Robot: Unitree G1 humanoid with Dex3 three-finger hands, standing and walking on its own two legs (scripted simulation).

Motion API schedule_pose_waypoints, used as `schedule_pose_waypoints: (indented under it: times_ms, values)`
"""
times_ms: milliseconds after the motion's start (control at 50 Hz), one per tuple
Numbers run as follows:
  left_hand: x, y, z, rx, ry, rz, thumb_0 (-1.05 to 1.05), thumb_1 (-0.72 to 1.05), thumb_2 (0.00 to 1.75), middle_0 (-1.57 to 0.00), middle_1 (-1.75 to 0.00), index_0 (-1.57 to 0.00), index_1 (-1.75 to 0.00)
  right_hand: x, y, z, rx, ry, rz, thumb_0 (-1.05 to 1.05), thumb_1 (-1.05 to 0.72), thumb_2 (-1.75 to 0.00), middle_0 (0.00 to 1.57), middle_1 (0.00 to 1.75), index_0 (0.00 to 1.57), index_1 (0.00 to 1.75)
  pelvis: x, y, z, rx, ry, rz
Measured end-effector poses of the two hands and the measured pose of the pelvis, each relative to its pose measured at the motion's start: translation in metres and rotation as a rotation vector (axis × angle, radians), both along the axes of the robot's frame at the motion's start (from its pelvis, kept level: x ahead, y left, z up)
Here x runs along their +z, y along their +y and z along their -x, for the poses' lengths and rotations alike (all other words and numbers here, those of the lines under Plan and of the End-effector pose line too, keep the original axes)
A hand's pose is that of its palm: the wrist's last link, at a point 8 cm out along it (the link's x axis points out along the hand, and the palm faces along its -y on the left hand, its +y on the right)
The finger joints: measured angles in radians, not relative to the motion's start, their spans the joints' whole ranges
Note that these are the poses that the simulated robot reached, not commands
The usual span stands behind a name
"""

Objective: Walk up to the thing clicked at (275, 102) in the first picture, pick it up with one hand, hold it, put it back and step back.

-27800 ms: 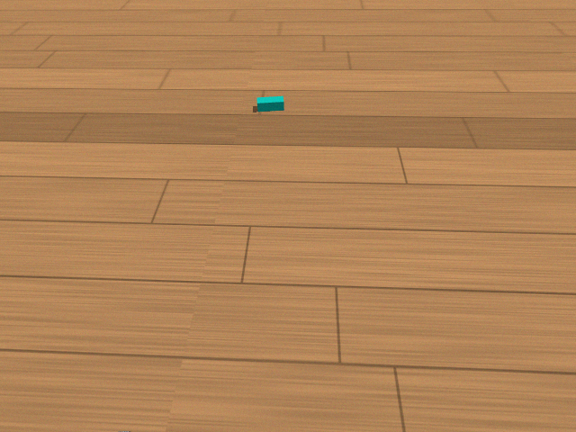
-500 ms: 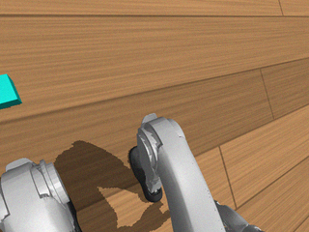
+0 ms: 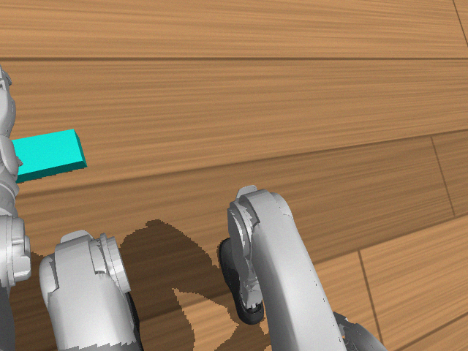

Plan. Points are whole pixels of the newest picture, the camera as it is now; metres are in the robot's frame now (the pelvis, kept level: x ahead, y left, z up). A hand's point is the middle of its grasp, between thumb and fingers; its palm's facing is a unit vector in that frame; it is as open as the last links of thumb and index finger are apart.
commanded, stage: withdraw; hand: left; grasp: from above
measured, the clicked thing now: (34, 158) +0.47 +0.28 -0.29
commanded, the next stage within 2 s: home in 0.56 s
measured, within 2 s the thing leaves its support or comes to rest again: neither
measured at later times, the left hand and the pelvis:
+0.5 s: hand out of the picture +0.45 +0.29 -0.11, palm faces -0.50 -0.08 -0.86, open 13.8 cm; pelvis -0.02 -0.01 +0.04, yaw +6 degrees
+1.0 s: hand out of the picture +0.44 +0.30 -0.07, palm faces -0.34 -0.27 -0.90, open 11.0 cm; pelvis +0.00 +0.00 +0.06, yaw +6 degrees
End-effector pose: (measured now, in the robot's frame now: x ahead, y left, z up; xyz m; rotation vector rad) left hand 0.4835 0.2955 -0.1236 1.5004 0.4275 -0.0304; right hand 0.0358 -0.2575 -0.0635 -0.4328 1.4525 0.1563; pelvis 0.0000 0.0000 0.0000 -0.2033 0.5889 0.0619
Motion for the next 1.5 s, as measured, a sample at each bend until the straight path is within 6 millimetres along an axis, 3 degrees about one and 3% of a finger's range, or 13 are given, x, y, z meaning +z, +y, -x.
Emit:
schedule_pose_waypoints:
  times_ms: [160,280,400,540,680,780,920,1040,1220,1360,1500]
  values:
    - [0.083,0.018,0.007,0.052,0.100,-0.028,0.00,-0.53,1.03,-0.09,-1.03,-0.09,-1.04,-0.005,-0.004,-0.037,-0.064,-0.097,-0.026,0.00,-0.91,-0.91,0.20,0.30,0.20,0.30,0.026,-0.003,0.005,0.032,0.017,-0.046]
    - [0.113,0.011,0.015,0.008,0.195,0.006,0.00,-0.53,1.04,-0.09,-1.03,-0.08,-1.05,0.008,-0.010,-0.048,-0.054,-0.137,0.015,0.00,-0.91,-0.91,0.20,0.30,0.20,0.30,0.044,-0.007,0.013,0.052,0.001,-0.068]
    - [0.105,-0.002,0.021,-0.070,0.217,0.036,0.00,-0.51,1.03,-0.11,-1.02,-0.10,-1.04,0.020,-0.024,-0.037,-0.039,-0.119,0.102,0.00,-0.91,-0.91,0.20,0.30,0.20,0.30,0.047,-0.011,0.019,0.057,-0.006,-0.073]
    - [0.060,-0.006,0.031,-0.114,0.225,0.038,0.00,-0.48,1.01,-0.13,-0.99,-0.12,-1.01,0.016,-0.032,-0.009,-0.041,-0.057,0.169,0.00,-0.91,-0.90,0.20,0.30,0.20,0.30,0.030,-0.011,0.021,0.050,-0.011,-0.066]
    - [0.026,0.000,0.026,-0.108,0.153,0.024,0.00,-0.47,0.98,-0.15,-0.98,-0.15,-0.98,0.000,-0.024,0.016,-0.058,0.001,0.174,0.00,-0.91,-0.90,0.20,0.30,0.20,0.30,0.008,-0.009,0.018,0.042,-0.016,-0.057]
    - [0.032,0.004,0.014,-0.067,0.065,0.005,0.00,-0.41,0.98,-0.19,-0.91,-0.18,-0.92,-0.009,-0.012,0.018,-0.101,0.019,0.137,0.00,-0.90,-0.90,0.20,0.30,0.20,0.30,0.006,-0.006,0.012,0.040,0.011,-0.057]
    - [0.077,0.008,0.018,0.056,0.060,0.062,0.00,-0.14,0.97,-0.22,-0.75,-0.22,-0.76,-0.003,0.002,-0.005,-0.164,-0.020,0.063,0.00,-0.90,-0.90,0.20,0.30,0.21,0.30,0.033,-0.004,0.005,0.047,0.052,-0.063]
    - [0.130,0.010,0.054,0.154,0.107,0.215,0.00,0.21,0.95,-0.23,-0.59,-0.22,-0.60,0.026,0.003,-0.042,-0.175,-0.103,0.016,0.00,-0.90,-0.90,0.20,0.30,0.21,0.30,0.076,-0.003,0.002,0.057,0.054,-0.074]
    - [0.204,0.003,0.136,0.261,0.083,0.500,0.00,0.70,0.93,-0.22,-0.39,-0.22,-0.40,0.095,0.001,-0.123,-0.095,-0.319,0.012,0.00,-0.90,-0.90,0.20,0.30,0.20,0.30,0.141,-0.006,0.003,0.077,0.012,-0.096]
    - [0.253,-0.003,0.193,0.421,0.056,0.673,0.01,0.85,0.91,-0.21,-0.33,-0.22,-0.33,0.157,0.020,-0.180,-0.048,-0.523,-0.025,0.00,-0.90,-0.90,0.20,0.30,0.20,0.30,0.189,-0.008,0.003,0.096,-0.048,-0.115]
    - [0.301,-0.017,0.236,0.590,0.060,0.867,0.01,0.89,0.90,-0.21,-0.31,-0.21,-0.31,0.220,0.047,-0.207,-0.047,-0.664,-0.085,0.01,-0.90,-0.90,0.20,0.30,0.20,0.30,0.240,-0.008,-0.006,0.109,-0.115,-0.133]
